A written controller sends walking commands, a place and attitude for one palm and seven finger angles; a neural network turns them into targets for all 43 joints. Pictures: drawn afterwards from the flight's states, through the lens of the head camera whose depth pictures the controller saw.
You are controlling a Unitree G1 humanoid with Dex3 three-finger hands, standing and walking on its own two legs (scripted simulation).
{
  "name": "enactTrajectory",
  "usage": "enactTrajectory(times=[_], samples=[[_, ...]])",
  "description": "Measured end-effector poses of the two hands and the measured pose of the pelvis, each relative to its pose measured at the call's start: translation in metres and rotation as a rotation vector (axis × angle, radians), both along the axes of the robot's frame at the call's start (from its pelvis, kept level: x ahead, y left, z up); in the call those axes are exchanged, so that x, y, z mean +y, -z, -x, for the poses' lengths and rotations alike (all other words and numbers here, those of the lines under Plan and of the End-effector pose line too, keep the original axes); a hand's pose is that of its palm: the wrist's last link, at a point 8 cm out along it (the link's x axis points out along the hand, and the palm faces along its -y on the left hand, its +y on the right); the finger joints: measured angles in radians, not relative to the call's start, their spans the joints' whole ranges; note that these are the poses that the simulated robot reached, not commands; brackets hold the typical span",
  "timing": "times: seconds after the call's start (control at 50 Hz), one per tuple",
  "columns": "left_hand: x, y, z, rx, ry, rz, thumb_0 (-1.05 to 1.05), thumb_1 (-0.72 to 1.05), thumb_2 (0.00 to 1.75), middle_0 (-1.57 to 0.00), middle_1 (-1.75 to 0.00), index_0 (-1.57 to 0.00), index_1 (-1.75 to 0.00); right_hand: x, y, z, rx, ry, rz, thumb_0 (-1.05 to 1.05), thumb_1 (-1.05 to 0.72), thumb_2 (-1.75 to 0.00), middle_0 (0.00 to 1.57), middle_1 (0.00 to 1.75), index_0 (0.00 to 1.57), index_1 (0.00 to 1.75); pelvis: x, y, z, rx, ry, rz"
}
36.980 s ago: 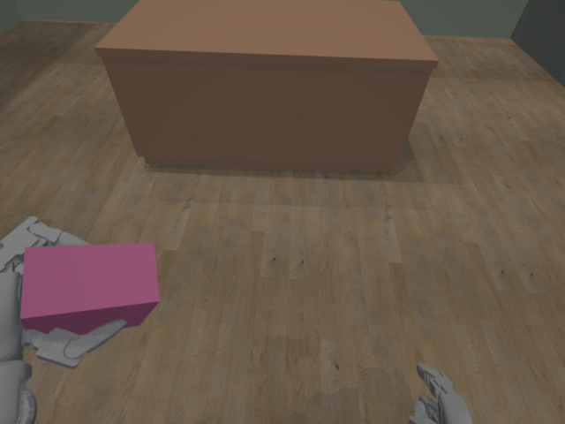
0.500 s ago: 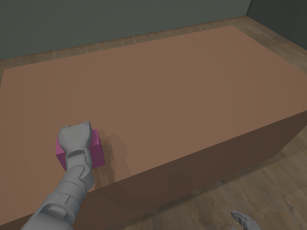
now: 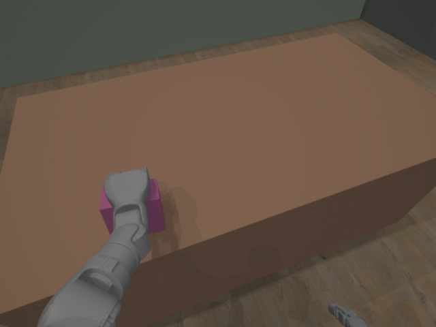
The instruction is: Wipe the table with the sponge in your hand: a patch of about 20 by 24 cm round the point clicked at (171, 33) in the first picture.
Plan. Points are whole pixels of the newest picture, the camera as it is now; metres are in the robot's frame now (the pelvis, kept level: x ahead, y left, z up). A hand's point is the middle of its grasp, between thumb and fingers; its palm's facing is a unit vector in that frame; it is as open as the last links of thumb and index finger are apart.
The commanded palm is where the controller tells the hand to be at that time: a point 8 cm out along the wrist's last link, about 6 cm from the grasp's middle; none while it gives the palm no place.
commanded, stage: slide across to the third lane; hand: left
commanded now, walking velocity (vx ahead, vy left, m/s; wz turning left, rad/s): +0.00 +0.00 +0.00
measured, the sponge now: (136, 214) +0.35 +0.23 -0.05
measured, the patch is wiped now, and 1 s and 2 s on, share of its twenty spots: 0.80 0.85 0.85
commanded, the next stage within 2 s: wipe forward along the third lane in 0.26 s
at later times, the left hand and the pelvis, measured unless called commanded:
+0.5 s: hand (151, 194) +0.39 +0.19 -0.02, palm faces -0.14 -0.02 -0.99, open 10.4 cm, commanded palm +0.38 +0.17 +0.03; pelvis -0.01 -0.01 +0.00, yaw -1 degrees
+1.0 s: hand (153, 180) +0.43 +0.20 -0.02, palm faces -0.12 +0.00 -0.99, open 10.4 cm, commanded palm +0.43 +0.18 +0.01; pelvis -0.03 -0.01 -0.02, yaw -2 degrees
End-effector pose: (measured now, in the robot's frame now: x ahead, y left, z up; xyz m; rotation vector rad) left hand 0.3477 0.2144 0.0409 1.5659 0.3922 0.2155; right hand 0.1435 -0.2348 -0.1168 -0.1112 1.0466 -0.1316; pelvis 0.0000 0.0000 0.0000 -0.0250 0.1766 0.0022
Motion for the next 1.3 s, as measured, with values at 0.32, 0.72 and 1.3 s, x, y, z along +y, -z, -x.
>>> enactTrajectory(times=[0.32,0.72,1.3], samples=[[-0.027,-0.001,-0.018,-0.001,0.019,0.009,-0.01,-0.5,1.03,-0.65,-1.33,-0.69,-1.33,-0.006,0.006,0.019,0.043,0.022,0.0,0.01,-0.91,-0.9,0.2,0.3,0.2,0.3,-0.004,0.001,0.005,0.021,0.004,-0.003],[-0.029,0.003,-0.045,0.017,-0.001,0.011,-0.01,-0.52,1.03,-0.67,-1.31,-0.72,-1.31,-0.032,0.012,0.065,0.098,0.089,0.057,0.01,-0.91,-0.9,0.2,0.3,0.2,0.3,-0.01,0.008,0.012,0.078,0.021,-0.003],[-0.02,0.0,-0.098,0.003,-0.047,-0.018,0.01,-0.54,1.03,-0.7,-1.3,-0.75,-1.29,-0.04,0.032,0.166,0.2,0.174,0.104,0.01,-0.91,-0.9,0.2,0.3,0.2,0.3,-0.009,0.037,0.039,0.198,0.039,0.02]])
